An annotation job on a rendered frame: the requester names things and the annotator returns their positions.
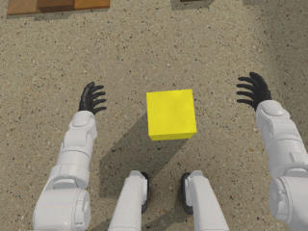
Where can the carton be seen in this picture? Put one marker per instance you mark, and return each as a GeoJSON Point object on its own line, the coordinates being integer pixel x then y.
{"type": "Point", "coordinates": [170, 115]}

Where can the right robot forearm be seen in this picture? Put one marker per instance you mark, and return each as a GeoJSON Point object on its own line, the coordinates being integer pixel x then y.
{"type": "Point", "coordinates": [287, 154]}

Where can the right robot foot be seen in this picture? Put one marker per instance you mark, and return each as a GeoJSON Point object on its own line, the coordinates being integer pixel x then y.
{"type": "Point", "coordinates": [187, 208]}

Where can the left robot thigh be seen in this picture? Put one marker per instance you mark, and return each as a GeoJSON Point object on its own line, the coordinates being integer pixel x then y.
{"type": "Point", "coordinates": [127, 213]}

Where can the robot right hand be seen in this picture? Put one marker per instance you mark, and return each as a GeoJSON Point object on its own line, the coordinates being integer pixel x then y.
{"type": "Point", "coordinates": [260, 91]}

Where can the right robot upper arm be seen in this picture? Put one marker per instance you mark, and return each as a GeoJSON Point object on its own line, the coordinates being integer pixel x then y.
{"type": "Point", "coordinates": [288, 201]}

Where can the robot left hand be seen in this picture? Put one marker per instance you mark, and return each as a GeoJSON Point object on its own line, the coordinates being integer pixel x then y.
{"type": "Point", "coordinates": [86, 103]}

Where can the left robot forearm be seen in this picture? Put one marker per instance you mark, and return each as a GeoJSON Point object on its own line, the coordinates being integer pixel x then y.
{"type": "Point", "coordinates": [72, 168]}

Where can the left robot upper arm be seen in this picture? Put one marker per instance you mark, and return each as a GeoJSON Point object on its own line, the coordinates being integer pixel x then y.
{"type": "Point", "coordinates": [63, 210]}

